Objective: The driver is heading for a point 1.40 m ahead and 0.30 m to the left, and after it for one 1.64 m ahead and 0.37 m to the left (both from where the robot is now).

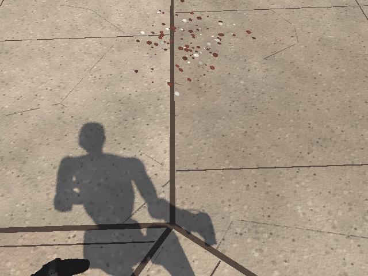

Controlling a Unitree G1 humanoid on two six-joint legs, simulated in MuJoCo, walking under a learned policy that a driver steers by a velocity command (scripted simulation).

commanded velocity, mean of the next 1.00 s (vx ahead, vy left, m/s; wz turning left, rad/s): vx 0.35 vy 0.00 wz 0.24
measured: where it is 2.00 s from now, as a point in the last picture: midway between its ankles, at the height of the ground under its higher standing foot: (167, 135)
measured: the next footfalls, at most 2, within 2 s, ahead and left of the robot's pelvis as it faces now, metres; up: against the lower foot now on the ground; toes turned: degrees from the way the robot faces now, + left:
left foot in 0.38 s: +0.02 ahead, +0.16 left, +0.00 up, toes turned +24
right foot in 0.98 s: +0.34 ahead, +0.01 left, +0.00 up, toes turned +10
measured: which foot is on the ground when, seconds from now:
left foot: down 0.00-0.02, up 0.04-0.36, down 0.38-1.00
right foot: down 0.00-0.38, up 0.40-0.96, down 0.98-1.00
